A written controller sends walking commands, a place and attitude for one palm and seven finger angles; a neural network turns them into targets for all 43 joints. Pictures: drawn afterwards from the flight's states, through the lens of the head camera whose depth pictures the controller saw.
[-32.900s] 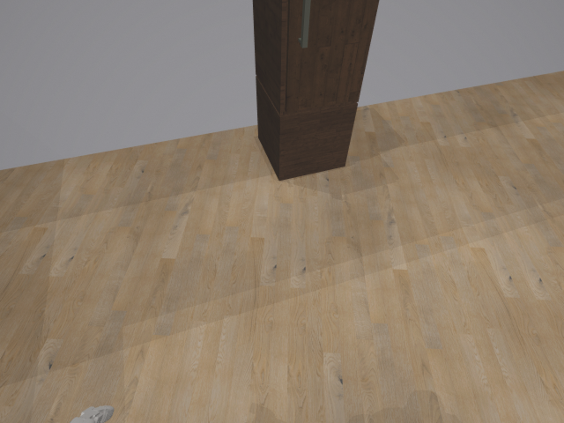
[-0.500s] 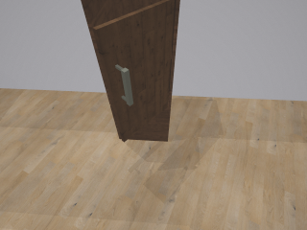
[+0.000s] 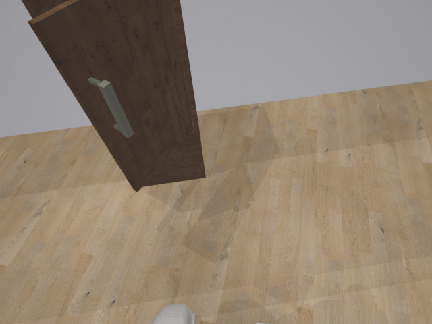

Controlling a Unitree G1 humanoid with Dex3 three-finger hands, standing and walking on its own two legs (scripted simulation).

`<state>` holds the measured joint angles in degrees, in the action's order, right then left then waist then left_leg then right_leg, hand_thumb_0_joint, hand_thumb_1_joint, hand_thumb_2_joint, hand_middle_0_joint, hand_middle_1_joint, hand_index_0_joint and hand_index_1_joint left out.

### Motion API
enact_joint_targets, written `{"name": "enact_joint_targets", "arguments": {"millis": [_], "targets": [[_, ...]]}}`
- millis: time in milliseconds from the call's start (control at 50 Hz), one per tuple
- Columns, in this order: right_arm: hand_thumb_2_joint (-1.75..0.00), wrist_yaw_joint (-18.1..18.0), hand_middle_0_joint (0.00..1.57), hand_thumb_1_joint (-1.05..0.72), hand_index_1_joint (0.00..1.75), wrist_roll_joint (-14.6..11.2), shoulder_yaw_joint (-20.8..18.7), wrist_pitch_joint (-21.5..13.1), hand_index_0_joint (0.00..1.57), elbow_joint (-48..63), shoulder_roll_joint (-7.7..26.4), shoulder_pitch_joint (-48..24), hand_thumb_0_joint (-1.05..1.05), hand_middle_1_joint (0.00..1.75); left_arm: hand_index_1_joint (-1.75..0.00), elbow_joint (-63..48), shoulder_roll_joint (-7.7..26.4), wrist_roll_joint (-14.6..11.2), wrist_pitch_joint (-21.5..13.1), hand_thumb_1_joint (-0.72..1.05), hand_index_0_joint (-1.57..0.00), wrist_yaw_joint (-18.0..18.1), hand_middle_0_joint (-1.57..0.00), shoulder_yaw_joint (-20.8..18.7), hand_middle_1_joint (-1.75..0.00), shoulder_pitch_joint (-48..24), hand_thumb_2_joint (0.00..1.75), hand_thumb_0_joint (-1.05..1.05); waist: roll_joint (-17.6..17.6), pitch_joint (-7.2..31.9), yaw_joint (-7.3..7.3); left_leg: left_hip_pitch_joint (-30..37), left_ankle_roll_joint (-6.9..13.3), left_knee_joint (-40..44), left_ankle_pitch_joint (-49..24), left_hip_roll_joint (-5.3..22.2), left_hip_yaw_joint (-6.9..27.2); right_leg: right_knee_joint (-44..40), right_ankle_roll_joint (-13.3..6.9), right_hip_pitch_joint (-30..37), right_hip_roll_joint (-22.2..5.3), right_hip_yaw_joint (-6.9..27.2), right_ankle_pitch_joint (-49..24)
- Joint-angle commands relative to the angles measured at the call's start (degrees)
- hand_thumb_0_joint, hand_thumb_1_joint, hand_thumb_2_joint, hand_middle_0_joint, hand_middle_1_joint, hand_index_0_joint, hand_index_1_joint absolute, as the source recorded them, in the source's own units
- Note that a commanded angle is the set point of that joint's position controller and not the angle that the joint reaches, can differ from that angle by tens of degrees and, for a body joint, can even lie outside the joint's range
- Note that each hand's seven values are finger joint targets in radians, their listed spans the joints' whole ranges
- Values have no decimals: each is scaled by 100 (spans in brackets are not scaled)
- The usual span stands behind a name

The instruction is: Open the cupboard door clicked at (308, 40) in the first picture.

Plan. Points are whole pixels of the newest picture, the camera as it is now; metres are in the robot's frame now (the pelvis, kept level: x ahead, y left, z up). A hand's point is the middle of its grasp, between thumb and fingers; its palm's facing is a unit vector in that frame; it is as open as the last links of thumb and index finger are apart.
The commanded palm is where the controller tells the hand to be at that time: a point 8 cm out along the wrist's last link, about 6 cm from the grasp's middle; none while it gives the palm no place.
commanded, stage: walk to a spot facing it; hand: left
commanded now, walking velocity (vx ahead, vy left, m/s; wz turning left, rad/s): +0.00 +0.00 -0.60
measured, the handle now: (111, 109) +0.56 +0.29 +0.04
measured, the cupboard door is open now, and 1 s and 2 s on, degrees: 50 50 50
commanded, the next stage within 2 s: none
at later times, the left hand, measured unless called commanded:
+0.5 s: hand (136, 306) +0.16 +0.20 -0.16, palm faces -0.26 -0.92 -0.29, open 7.4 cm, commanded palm none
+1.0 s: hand (188, 277) +0.22 +0.09 -0.16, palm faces -0.58 -0.77 -0.25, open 7.4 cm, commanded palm none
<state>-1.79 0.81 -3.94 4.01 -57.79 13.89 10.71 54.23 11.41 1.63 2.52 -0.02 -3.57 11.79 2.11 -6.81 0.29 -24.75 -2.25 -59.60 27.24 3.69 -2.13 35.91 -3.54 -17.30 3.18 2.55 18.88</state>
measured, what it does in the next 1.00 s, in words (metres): steps on the spot, turning right: left foot, then right foot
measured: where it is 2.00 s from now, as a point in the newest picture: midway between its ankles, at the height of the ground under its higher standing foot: (307, 310)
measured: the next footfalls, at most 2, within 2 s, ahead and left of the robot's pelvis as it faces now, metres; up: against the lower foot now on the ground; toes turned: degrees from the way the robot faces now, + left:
left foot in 0.26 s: +0.10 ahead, +0.13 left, +0.00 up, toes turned -20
right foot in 0.46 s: +0.03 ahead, -0.14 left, +0.00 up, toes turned -14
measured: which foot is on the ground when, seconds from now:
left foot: up 0.00-0.24, down 0.26-0.86, up 0.88-1.00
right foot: down 0.00-0.24, up 0.26-0.44, down 0.46-0.62, up 0.64-0.84, down 0.86-1.00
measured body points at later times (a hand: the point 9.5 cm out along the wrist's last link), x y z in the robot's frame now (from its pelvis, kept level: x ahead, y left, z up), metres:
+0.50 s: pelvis +0.00 +0.00 -0.01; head +0.06 -0.02 +0.43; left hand +0.17 +0.25 -0.14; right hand +0.02 -0.28 -0.15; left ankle +0.02 +0.17 -0.70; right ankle -0.01 -0.13 -0.73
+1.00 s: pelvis +0.03 -0.02 +0.00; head +0.08 -0.06 +0.45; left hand +0.25 +0.13 -0.14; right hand -0.09 -0.28 -0.14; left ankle +0.09 +0.11 -0.68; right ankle -0.05 -0.11 -0.73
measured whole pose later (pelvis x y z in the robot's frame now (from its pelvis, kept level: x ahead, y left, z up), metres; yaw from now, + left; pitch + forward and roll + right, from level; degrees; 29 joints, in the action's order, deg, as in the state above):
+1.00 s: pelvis +0.03 -0.02 +0.00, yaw -36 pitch +2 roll +0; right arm -0.7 0.8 -3.2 2.4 -51.9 14.8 12.2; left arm 50.5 14.0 1.6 1.6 -1.1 -3.3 9.9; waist -0.5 -5.7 -1.0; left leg -26.1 -3.9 -56.1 28.4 5.1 -2.7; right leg 33.1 -0.9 -16.6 1.6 4.1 18.4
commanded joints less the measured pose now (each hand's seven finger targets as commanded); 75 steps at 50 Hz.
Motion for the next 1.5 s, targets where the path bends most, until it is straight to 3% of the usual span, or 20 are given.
{"name": "enact_joint_targets", "arguments": {"millis": [0, 180, 220, 240, 380, 420, 460, 560, 600, 620, 780, 840, 1040, 1060, 1100, 1120, 1260, 1380, 1420, 1480], "targets": [[-90, -32, 20, -90, 30, -22, -46, -257, 20, 721, 271, -280, 0, 30, -30, -320, 1180, -17, -163, 90, -20, 197, -20, -334, -30, 303, 90, 0, -887, 1095, 88, -501, -105, 127, -55, -34, 283, -1350, -885, 1231, -1507, 2065, -3457], [-90, -115, 20, -90, 30, -97, -68, -370, 20, 720, 390, 285, 0, 30, -30, -450, 1124, -47, -53, 90, -20, 112, -20, -358, -30, -33, 90, 0, -667, 1156, -257, 1888, 41, 3574, -1340, -121, 371, -826, -174, -103, -780, 2096, -2339], [-90, -177, 20, -90, 30, 84, -201, -438, 20, 820, 1311, 473, 0, 30, -30, -765, 702, -133, -61, 90, -20, -23, -20, -248, -30, -84, 90, 0, 1706, 984, -260, 2497, 1170, 4595, -2127, 2389, 2745, 1305, 510, -1791, 181, 292, 1506], [-90, -201, 20, -90, 30, 116, -205, -426, 20, 967, 1383, 329, 0, 30, -30, -919, 897, -66, -106, 90, -20, -89, -20, -302, -30, -229, 90, 0, 904, 754, -237, 1555, 1577, 4459, -2202, 2626, 2714, 2265, 601, -1603, -171, 177, 1532], [-90, -90, 20, -90, 30, 111, -184, -374, 20, 1130, 1123, -136, 0, 30, -30, -681, 880, -49, -133, 90, -20, -215, -20, -277, -30, 334, 90, 0, 319, 1193, 240, 946, 297, 2260, -3355, 930, 16, -524, 410, 649, -96, -656, -777], [-90, -23, 20, -90, 30, -45, -89, -310, 20, 1478, 561, -350, 0, 30, -30, -597, 1934, -4, -153, 90, -20, -60, -20, -458, -30, 787, 90, 0, -2213, 1119, 511, -771, -171, -140, 1149, -218, -233, -1787, -811, 1267, -2433, 2846, -3076], [-90, 24, 20, -90, 30, -39, -92, -305, 20, 1408, 610, -309, 0, 30, -30, -826, 1853, 39, -48, 90, -20, -31, -20, -454, -30, 115, 90, 0, -1370, 756, 205, -646, -52, -503, 679, 36, 240, -1684, -1064, 230, -1937, 2817, -816], [-90, -28, 20, -90, 30, -77, 7, -389, 20, 905, 433, 649, 0, 30, -30, -814, 1471, -33, -46, 90, -20, 41, -20, -336, -30, -480, 90, 0, -974, 1268, -362, 1295, -69, 2657, -958, -194, -19, -681, -366, -215, -1226, 1804, -2379], [-90, -77, 20, -90, 30, 112, -127, -495, 20, 914, 1391, 832, 0, 30, -30, -1008, 821, -152, 35, 90, -20, -61, -20, -180, -30, -374, 90, 0, 1844, 1045, -311, 2114, 746, 4632, -1222, 1988, 2524, 1318, 475, -1853, 85, 263, 954], [-90, -125, 20, -90, 30, 138, -152, -488, 20, 1030, 1563, 751, 0, 30, -30, -1107, 1049, -117, 5, 90, -20, -109, -20, -206, -30, -571, 90, 0, 1228, 859, -331, 1468, 1331, 4657, -1496, 2591, 2856, 2344, 561, -1766, -194, 180, 1526], [-90, -39, 20, -90, 30, 116, -127, -459, 20, 909, 1285, 742, 0, 30, -30, -841, 756, -88, -117, 90, -20, -239, -20, -127, -30, -310, 90, 0, 990, 1283, -98, 1761, 416, 2717, -4579, 1233, -141, -311, 360, 194, -83, -898, -198], [-90, -4, 20, -90, 30, -30, 12, -362, 20, 1421, 693, 87, 0, 30, -30, -513, 1996, -78, -165, 90, -20, -56, -20, -393, -30, 858, 90, 0, -1768, 1303, 600, -1060, -224, -107, 1190, 62, -356, -1667, -1023, 1959, -2632, 2459, -3173], [-90, 184, 20, -90, 30, 15, -46, -531, 20, 1061, 464, 538, 0, 30, -30, -696, 1418, -21, -261, 90, -20, -79, -20, -331, -30, -351, 90, 0, -1021, 587, -332, 1498, -112, 2643, -901, -256, -333, -1598, -548, -719, -1052, 1777, 1079], [-90, 118, 20, -90, 30, 25, -84, -574, 20, 894, 657, 1008, 0, 30, -30, -772, 1208, -36, -253, 90, -20, -117, -20, -280, -30, -448, 90, 0, -531, 637, -534, 2506, -39, 3266, -761, -63, -208, -1087, -302, -1464, -723, 1493, 1372], [-90, -31, 20, -90, 30, 213, -255, -696, 20, 703, 1634, 2126, 0, 30, -30, -1188, 694, -108, -295, 90, -20, -209, -20, -180, -30, -799, 90, 0, 1696, 889, -963, 3229, 1134, 5085, 1585, 2772, 3487, 2175, 303, -3032, 43, -55, 1782], [-90, -15, 20, -90, 30, 199, -248, -740, 20, 748, 1629, 2002, 0, 30, -30, -1278, 806, -42, -362, 90, -20, -290, -20, -239, -30, -1118, 90, 0, 609, 575, -881, 2755, 1500, 5204, 1381, 2966, 3760, 2879, 278, -3173, -458, 207, 1380], [-90, 31, 20, -90, 30, 165, 7, -861, 20, 510, 807, 1478, 0, 30, -30, -913, 282, -27, -275, 90, -20, -480, -20, -55, -30, -1111, 90, 0, 821, 760, -367, 2226, 643, 4354, -2832, 1432, -350, 1396, 361, -1759, -716, -759, -150], [-90, 105, 20, -90, 30, 136, 25, -734, 20, 440, 838, 1174, 0, 30, -30, -489, 706, 18, -290, 90, -20, -395, -20, -178, -30, -50, 90, 0, 360, 875, 339, 896, 338, 2631, -2999, 1235, -1040, -312, -49, 1345, -175, -1146, -353], [-90, 156, 20, -90, 30, -69, 137, -769, 20, 971, 296, 544, 0, 30, -30, -8, 1929, -41, -380, 90, -20, -206, -20, -503, -30, 1736, 90, 0, -2047, 1721, 1085, -1785, -86, -1035, 912, 27, -1006, -1946, -1189, 3452, -2759, 3059, 332], [-90, 157, 20, -90, 30, 42, -27, -711, 20, 850, 528, 280, 0, 30, -30, -414, 1328, -56, -359, 90, -20, -32, -20, -327, -30, 114, 90, 0, -1276, 814, 233, -1582, -44, -1037, 184, 770, 346, -2237, -1060, 1106, -2355, 2144, 1186]]}}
